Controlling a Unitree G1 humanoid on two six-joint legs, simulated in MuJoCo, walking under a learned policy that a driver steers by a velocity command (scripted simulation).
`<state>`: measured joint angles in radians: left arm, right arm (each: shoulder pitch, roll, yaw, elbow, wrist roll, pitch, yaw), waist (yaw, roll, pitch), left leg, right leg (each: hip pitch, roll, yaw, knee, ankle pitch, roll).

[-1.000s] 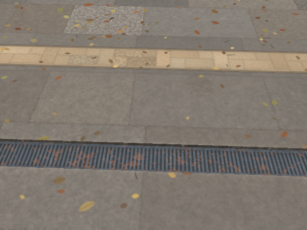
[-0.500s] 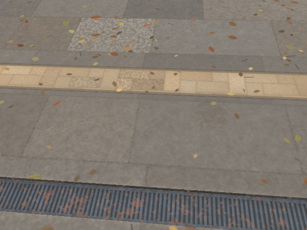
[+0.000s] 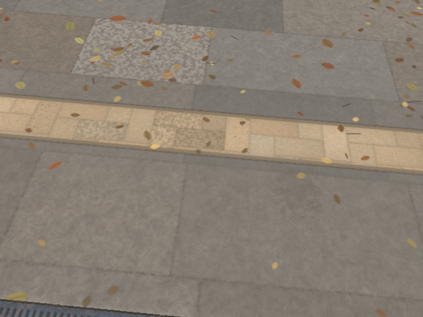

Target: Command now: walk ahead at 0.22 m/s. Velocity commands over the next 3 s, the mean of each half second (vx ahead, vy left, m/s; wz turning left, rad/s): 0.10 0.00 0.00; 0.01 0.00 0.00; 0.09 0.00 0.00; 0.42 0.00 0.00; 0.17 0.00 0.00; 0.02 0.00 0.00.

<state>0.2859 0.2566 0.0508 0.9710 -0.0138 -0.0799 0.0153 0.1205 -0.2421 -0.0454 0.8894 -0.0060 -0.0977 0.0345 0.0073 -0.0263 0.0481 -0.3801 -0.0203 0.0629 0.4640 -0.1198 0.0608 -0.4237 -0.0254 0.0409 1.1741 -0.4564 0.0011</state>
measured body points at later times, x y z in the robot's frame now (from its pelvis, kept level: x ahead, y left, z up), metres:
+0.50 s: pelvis +0.09 -0.02 +0.00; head +0.11 -0.02 +0.45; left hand +0.17 +0.24 -0.14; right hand +0.17 -0.26 -0.15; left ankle +0.08 +0.08 -0.74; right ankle +0.12 -0.15 -0.74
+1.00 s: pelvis +0.10 -0.02 +0.00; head +0.11 -0.02 +0.45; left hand +0.16 +0.23 -0.15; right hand +0.13 -0.26 -0.15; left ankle +0.08 +0.08 -0.74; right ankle +0.12 -0.15 -0.74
